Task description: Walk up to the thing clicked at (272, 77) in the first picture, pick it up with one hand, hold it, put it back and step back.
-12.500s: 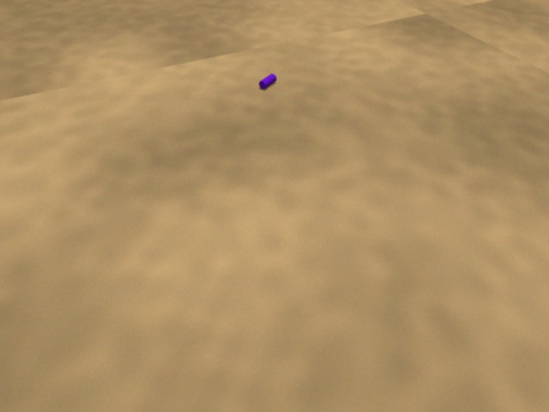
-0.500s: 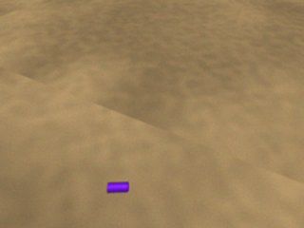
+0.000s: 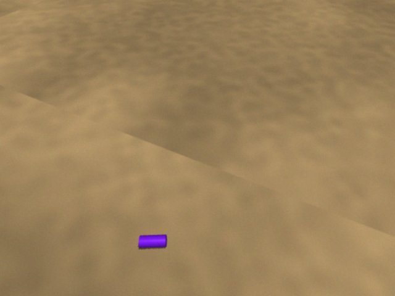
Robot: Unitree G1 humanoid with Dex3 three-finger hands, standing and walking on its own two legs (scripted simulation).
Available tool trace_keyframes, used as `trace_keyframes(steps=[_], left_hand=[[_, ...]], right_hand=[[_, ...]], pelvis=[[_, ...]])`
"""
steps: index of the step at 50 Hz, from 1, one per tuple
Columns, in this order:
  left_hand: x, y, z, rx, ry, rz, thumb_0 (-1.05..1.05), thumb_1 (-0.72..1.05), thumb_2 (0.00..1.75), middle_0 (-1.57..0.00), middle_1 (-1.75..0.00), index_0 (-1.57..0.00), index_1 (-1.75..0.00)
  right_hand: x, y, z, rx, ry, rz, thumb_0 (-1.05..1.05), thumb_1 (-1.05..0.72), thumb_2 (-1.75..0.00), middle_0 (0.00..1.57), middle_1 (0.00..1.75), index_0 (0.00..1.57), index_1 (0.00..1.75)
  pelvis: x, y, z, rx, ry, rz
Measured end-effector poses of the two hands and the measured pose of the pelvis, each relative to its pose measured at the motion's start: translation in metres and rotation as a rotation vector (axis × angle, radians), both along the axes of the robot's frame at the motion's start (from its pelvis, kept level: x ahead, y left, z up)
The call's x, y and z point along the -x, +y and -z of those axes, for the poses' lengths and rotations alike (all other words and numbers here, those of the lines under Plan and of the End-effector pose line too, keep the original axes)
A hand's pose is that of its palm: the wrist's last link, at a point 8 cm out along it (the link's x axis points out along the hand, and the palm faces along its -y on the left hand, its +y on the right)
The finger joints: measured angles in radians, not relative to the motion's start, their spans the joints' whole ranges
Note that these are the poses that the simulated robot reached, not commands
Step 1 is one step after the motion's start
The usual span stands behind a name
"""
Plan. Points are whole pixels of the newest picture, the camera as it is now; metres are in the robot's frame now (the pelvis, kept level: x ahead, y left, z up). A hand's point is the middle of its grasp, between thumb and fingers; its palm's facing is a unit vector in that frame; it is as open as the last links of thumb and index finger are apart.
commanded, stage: stand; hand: left
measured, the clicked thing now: (153, 241) +0.48 +0.23 -0.75
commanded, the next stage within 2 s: walk up in 0.42 s
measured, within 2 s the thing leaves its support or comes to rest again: neither
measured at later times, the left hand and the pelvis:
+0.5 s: hand out of the picture +0.07 +0.26 -0.16, palm faces +0.00 -0.94 -0.35, open 7.4 cm; pelvis +0.01 +0.01 +0.00, yaw +0 degrees
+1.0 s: hand out of the picture +0.13 +0.35 -0.18, palm faces -0.05 -0.93 -0.36, open 7.4 cm; pelvis +0.08 +0.08 -0.02, yaw -1 degrees
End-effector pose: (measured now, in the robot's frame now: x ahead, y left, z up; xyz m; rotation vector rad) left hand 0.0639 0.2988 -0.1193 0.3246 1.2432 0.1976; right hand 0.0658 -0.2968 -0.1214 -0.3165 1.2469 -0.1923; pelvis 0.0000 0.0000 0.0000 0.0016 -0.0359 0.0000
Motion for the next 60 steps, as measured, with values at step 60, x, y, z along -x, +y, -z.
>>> trace_keyframes(steps=[60], left_hand=[[-0.126,0.067,0.009,-0.022,-0.068,0.054,0.01,0.90,0.90,-0.20,-0.30,-0.21,-0.30]], right_hand=[[-0.110,0.051,0.012,0.037,-0.114,0.018,0.00,-0.91,-0.90,0.20,0.30,0.21,0.30]], pelvis=[[-0.092,0.063,0.023,-0.005,-0.010,0.027]])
